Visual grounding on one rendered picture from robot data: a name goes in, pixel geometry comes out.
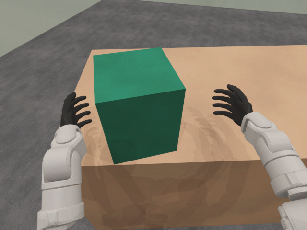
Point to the robot right forearm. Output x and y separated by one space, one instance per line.
287 172

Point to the carton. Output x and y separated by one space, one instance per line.
139 98

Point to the robot right upper arm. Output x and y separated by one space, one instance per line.
294 215

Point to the right robot hand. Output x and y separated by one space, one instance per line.
239 105

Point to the left robot hand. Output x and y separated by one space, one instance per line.
68 116

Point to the pedestal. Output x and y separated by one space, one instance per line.
215 177

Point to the robot left forearm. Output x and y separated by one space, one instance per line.
62 204

